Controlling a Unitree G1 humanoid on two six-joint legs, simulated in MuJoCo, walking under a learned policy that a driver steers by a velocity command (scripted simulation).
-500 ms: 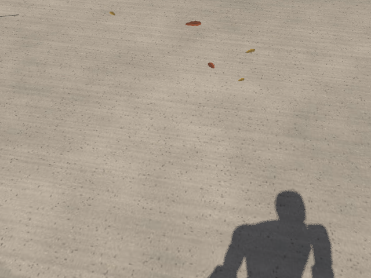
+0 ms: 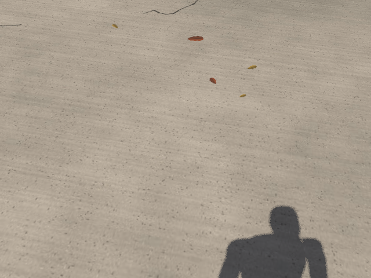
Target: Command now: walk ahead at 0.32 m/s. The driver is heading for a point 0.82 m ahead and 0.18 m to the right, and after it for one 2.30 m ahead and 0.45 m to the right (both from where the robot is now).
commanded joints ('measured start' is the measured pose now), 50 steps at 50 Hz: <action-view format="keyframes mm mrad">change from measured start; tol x32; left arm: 1 -155 130 20 -100 -14 -18 -5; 19 -499 34 -20 -317 3 -33 -92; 25 5 285 92 -236 5 -10 -74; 50 -54 180 20 -280 34 -25 -24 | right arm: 1 180 -64 -22 32 -5 -22 2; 26 211 -70 24 -181 -31 -71 13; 45 -393 -178 -18 -430 -21 -78 34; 50 1 -289 -62 -355 -34 -91 34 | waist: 1 -119 -23 160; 3 -174 367 88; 19 -69 100 183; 26 70 -207 -344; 35 -47 14 28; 50 -118 -15 -207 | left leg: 1 242 18 -45 -203 63 18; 4 390 437 -723 -478 -167 201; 18 249 250 85 -513 594 17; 23 348 285 156 -76 1348 -14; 24 240 250 161 152 1275 -38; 26 -417 -56 -16 881 -120 -113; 46 -365 60 -76 -137 428 -60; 50 226 134 -156 -149 427 78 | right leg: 1 -347 -100 153 -137 -228 -94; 5 -773 -6 157 705 -46 -86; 23 -161 102 -162 118 209 -164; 26 654 -348 841 -176 66 -491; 34 -112 -103 274 -362 378 -294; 50 60 -67 202 217 658 -120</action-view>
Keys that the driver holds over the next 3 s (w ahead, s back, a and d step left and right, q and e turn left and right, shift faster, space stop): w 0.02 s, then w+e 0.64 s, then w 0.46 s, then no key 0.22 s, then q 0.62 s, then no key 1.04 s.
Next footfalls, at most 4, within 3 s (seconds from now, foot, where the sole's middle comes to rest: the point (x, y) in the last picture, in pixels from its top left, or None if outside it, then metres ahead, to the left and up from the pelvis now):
0.50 right None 0.37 -0.14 -0.77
1.00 left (203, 236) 0.71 -0.05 -0.77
1.44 right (271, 214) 0.81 -0.34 -0.77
1.84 left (205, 213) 0.81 -0.07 -0.77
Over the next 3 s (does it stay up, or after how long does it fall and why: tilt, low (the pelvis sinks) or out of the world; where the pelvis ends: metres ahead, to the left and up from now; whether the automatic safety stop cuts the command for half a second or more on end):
stays up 0.76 -0.18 0.00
